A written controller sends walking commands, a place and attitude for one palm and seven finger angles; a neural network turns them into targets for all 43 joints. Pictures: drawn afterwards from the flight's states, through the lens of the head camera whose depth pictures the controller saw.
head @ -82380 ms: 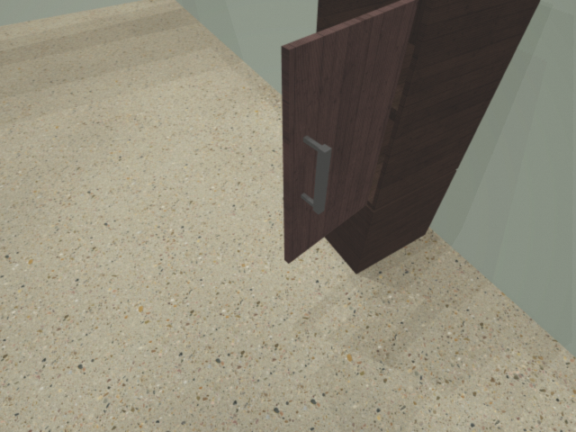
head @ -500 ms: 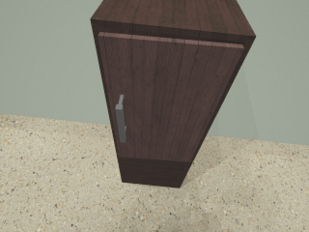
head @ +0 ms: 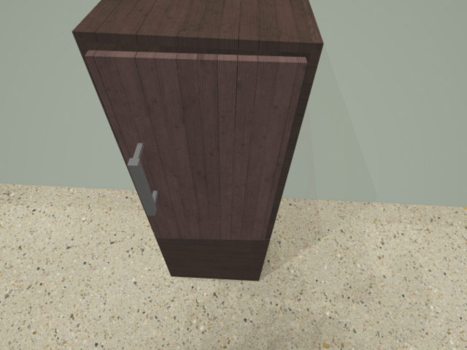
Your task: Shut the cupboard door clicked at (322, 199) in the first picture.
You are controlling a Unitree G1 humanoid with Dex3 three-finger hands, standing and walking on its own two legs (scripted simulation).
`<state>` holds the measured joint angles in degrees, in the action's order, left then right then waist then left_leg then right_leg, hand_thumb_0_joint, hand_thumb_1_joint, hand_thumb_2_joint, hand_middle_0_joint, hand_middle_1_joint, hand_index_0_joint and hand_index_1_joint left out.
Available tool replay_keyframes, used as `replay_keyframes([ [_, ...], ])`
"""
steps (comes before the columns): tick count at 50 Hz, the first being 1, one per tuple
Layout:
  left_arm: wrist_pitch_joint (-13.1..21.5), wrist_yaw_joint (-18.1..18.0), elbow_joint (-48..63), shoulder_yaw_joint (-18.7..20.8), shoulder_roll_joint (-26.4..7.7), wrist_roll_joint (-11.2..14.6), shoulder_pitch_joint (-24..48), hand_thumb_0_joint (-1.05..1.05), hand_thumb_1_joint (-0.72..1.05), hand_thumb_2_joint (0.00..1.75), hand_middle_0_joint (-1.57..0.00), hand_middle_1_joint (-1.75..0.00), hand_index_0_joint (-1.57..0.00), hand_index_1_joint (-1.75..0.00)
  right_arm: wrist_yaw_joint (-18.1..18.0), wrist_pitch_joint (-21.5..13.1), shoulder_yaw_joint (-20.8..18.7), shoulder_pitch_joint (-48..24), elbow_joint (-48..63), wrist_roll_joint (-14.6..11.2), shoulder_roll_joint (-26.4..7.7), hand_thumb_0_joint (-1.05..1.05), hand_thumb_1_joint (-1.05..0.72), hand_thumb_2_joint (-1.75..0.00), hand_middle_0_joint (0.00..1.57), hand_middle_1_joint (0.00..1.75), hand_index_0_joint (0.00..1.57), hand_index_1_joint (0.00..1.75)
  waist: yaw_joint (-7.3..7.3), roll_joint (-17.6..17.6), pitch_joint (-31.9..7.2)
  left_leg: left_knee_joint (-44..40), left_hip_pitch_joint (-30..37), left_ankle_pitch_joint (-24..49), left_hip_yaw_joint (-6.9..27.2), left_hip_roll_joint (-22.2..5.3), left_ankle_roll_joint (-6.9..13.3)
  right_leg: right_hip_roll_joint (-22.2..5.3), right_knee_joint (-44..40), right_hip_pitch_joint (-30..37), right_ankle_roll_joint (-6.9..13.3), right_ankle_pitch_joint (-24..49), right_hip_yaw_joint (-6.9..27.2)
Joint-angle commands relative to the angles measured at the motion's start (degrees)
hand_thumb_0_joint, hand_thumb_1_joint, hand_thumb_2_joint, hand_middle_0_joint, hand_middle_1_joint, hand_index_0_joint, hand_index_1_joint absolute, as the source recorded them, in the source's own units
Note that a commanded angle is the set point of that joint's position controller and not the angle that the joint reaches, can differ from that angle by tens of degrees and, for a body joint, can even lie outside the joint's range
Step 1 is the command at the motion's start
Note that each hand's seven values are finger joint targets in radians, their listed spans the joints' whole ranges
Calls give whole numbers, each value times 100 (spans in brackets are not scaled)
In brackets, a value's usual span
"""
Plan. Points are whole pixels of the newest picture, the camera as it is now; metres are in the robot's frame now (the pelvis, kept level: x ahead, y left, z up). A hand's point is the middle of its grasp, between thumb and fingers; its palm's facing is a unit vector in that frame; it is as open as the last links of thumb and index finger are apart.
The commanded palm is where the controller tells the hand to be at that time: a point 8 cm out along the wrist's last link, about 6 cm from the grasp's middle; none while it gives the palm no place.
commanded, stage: come to a stop and stand still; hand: left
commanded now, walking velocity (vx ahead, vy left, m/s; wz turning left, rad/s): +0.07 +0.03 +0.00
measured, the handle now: (145, 182) +0.44 +0.21 -0.01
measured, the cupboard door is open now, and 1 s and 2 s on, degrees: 2 2 2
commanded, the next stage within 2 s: look again from close up in 1.36 s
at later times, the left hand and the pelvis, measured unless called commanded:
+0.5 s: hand out of the picture +0.03 +0.21 -0.16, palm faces -0.01 -0.96 -0.27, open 7.4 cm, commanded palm none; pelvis +0.02 +0.01 +0.01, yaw -1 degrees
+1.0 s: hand out of the picture +0.08 +0.16 -0.16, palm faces -0.02 -0.97 -0.23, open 7.3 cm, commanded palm none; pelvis +0.05 -0.02 +0.01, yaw -1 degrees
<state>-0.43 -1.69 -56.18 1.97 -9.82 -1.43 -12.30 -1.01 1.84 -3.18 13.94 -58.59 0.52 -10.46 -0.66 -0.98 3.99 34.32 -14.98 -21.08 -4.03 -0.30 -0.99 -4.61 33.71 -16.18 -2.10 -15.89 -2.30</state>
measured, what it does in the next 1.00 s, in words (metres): shifts its weight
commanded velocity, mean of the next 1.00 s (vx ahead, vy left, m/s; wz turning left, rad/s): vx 0.00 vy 0.00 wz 0.00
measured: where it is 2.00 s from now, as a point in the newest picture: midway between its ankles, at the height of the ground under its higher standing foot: outside the picture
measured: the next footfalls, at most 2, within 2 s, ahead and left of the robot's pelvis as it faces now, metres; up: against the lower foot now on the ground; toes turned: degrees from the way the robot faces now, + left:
none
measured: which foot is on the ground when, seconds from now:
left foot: down 0.00-1.00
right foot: down 0.00-1.00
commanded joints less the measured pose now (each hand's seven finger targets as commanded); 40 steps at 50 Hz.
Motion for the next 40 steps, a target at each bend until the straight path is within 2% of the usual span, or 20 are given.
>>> replay_keyframes([
  [1,-69,-42,455,171,-753,27,73,0,90,90,-20,-30,-20,-30,31,-81,-34,490,193,53,-406,0,-90,-90,20,30,20,30,35,56,51,-1185,320,504,668,-505,267,-401,-945,-668,440,-553,619],
  [2,-135,-36,468,155,-603,15,105,0,90,90,-20,-30,-20,-30,37,-101,-33,379,231,85,-528,0,-90,-90,20,30,20,30,64,789,229,-1689,-249,-174,946,-722,394,-59,-728,-424,279,-913,302],
  [3,-148,-22,449,130,-490,7,63,0,90,90,-20,-30,-20,-30,32,-123,-18,279,279,93,-576,0,-90,-90,20,30,20,30,110,1132,318,-2145,-793,-799,1223,-880,521,138,-398,21,198,-652,9],
  [4,-130,-3,359,101,-408,-12,-133,0,90,90,-20,-30,-20,-30,20,-143,-15,115,340,87,-596,0,-90,-90,20,30,20,30,232,999,272,-2244,-986,-956,1275,-929,590,174,-221,329,209,-356,-49],
  [5,-94,14,253,67,-339,-15,-301,0,90,90,-20,-30,-20,-30,6,-169,5,40,374,80,-594,0,-90,-90,20,30,20,30,302,683,131,-2111,-925,-725,1181,-862,573,147,-307,515,240,-119,5],
  [7,-21,11,144,27,-361,-4,-433,0,90,90,-20,-30,-20,-30,-6,-230,35,137,338,63,-490,0,-90,-90,20,30,20,30,298,412,-212,-1784,-455,0,902,-681,472,2,-700,613,280,221,228],
  [8,2,5,104,15,-422,6,-441,0,90,90,-20,-30,-20,-30,1,-236,47,180,296,50,-448,0,-90,-90,20,30,20,30,266,304,-246,-1727,-371,-64,821,-609,406,-71,-867,592,283,132,331],
  [9,112,-223,-249,-68,-688,13,-1054,0,90,90,-20,-30,-20,-30,52,-319,60,-400,645,-20,-837,0,-90,-90,20,30,20,30,424,889,-240,-518,-152,593,200,-568,115,-328,-768,410,415,689,366],
  [10,162,-159,63,14,-1077,16,-583,0,90,90,-20,-30,-20,-30,105,-260,106,25,754,54,-460,0,-90,-90,20,30,20,30,94,753,-560,-622,-205,-163,366,-198,92,-507,-874,125,593,-788,846],
  [11,207,-112,183,12,-1126,7,-326,0,90,90,-20,-30,-20,-30,145,-244,140,218,725,112,-461,0,-90,-90,20,30,20,30,3,655,-503,-634,-60,62,357,-229,117,-421,-770,-130,610,-884,787],
  [12,176,-86,209,-14,-1001,9,-229,0,90,90,-20,-30,-20,-30,136,-246,145,382,750,108,-503,0,-90,-90,20,30,20,30,-71,514,-305,-878,-145,-138,566,-353,217,-249,-733,-367,525,-1212,604],
  [13,154,-66,208,-48,-876,2,-225,0,90,90,-20,-30,-20,-30,127,-270,155,440,766,95,-558,0,-90,-90,20,30,20,30,-76,514,-151,-1125,-276,-63,760,-471,300,-60,-583,-368,437,-977,377],
  [15,164,-47,94,-124,-662,17,-445,0,90,90,-20,-30,-20,-30,92,-319,181,371,773,59,-641,0,-90,-90,20,30,20,30,48,233,-44,-1388,-419,172,939,-631,417,57,-514,-35,370,-324,241],
  [17,178,-29,-20,-144,-638,30,-520,0,90,90,-20,-30,-20,-30,66,-371,208,350,706,55,-674,0,-90,-90,20,30,20,30,99,203,-92,-1421,-303,701,830,-621,432,33,-511,176,352,84,266],
  [20,189,-26,-123,-176,-685,60,-547,0,90,90,-20,-30,-20,-30,46,-378,239,386,571,34,-714,0,-90,-90,20,30,20,30,52,-121,-52,-1369,3,906,659,-528,380,-77,-747,139,348,299,459],
  [22,191,-25,-170,-175,-716,57,-538,0,90,90,-20,-30,-20,-30,37,-397,258,376,460,35,-714,0,-90,-90,20,30,20,30,59,-2,-48,-1374,136,1252,601,-521,368,-96,-750,198,320,556,447],
  [25,194,-27,-245,-183,-758,69,-544,0,90,90,-20,-30,-20,-30,25,-398,272,341,336,33,-721,0,-90,-90,20,30,20,30,58,-99,-136,-1345,365,1442,509,-526,342,-148,-831,258,312,811,488],
  [26,193,-26,-248,-175,-765,64,-529,0,90,90,-20,-30,-20,-30,18,-408,282,363,294,32,-686,0,-90,-90,20,30,20,30,56,16,-145,-1375,388,1575,480,-534,339,-145,-816,316,312,912,454],
  [32,194,-37,-340,-161,-796,71,-462,0,90,90,-20,-30,-20,-30,-9,-412,304,293,69,38,-652,0,-90,-90,20,30,20,30,79,49,-276,-1343,602,2037,414,-558,294,-188,-826,516,314,1399,446],
  [40,195,-45,-440,-133,-726,74,-379,0,90,90,-20,-30,-20,-30,-37,-385,305,254,-162,45,-531,0,-90,-90,20,30,20,30,96,47,-249,-1363,693,2045,340,-567,223,-217,-934,639,356,1746,467],
])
